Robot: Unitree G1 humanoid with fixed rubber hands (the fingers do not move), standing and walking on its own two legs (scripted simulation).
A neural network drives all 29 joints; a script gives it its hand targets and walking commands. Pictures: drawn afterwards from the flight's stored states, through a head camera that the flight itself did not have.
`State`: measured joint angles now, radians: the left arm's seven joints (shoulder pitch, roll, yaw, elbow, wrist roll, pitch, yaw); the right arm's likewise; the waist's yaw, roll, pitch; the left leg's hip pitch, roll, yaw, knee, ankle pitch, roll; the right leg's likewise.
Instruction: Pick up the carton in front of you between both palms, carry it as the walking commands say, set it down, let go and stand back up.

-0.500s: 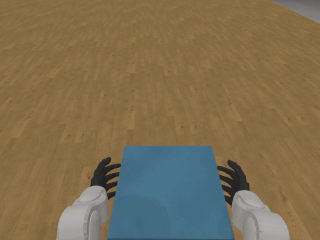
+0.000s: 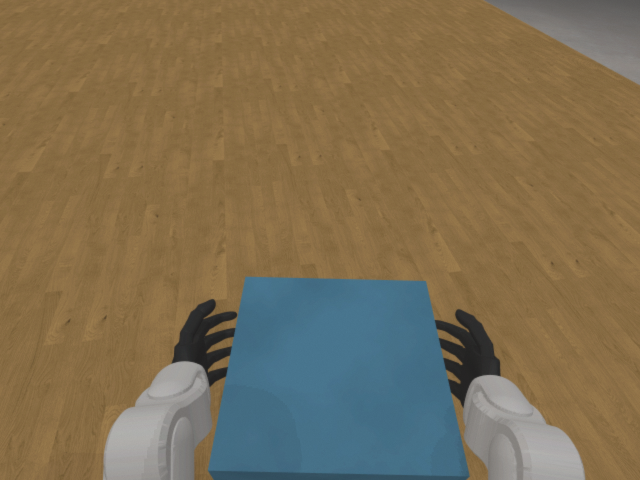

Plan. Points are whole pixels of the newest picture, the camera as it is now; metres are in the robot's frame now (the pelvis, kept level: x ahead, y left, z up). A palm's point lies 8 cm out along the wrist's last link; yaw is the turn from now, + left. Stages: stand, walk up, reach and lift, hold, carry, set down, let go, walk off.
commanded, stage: carry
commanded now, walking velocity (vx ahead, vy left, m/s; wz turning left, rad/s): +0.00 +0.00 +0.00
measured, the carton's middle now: (331, 408) +0.23 +0.00 +0.00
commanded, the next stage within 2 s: hold in 1.52 s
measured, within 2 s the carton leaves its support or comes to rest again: neither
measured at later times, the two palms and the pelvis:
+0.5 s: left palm (214, 352) +0.25 +0.13 +0.09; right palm (488, 366) +0.24 -0.17 +0.09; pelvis +0.03 -0.02 -0.01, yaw -1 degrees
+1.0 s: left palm (213, 387) +0.22 +0.13 +0.07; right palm (492, 400) +0.21 -0.17 +0.07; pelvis -0.02 -0.02 +0.00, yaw -1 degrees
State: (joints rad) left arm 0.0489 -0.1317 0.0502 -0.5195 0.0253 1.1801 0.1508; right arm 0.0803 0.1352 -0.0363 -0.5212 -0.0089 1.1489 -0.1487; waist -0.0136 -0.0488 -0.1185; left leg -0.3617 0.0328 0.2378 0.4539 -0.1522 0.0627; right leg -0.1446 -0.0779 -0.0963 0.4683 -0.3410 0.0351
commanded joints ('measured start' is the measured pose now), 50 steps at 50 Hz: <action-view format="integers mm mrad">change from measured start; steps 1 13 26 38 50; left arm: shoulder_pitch -331 -284 -292 -330 -431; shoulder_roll -682 -632 -606 -611 -569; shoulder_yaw -565 -554 -543 -545 -504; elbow -137 -131 -123 -73 118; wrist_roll -184 -187 -179 -164 -118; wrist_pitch -37 -43 -35 -23 -132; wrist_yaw -36 -33 -31 -47 -135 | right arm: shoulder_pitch -348 -297 -302 -339 -442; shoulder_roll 699 656 633 626 564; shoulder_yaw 548 539 530 529 485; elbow -112 -107 -99 -59 126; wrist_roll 186 155 146 139 98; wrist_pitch -17 -13 -3 8 -104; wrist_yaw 40 18 15 38 132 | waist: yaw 8 13 13 12 14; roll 69 27 30 40 50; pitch -238 -213 -134 -84 -89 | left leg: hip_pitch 289 232 186 160 167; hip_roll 163 134 137 138 140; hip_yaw -158 -118 -123 -144 -156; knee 0 124 90 25 -16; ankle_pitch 485 549 344 167 65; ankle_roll -20 -25 -33 -35 -39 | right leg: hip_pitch -27 -11 -36 -99 -140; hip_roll -74 -84 -88 -76 -69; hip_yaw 28 10 13 32 42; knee -27 12 -19 -72 -93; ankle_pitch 308 604 428 190 62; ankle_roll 3 6 -25 -44 -56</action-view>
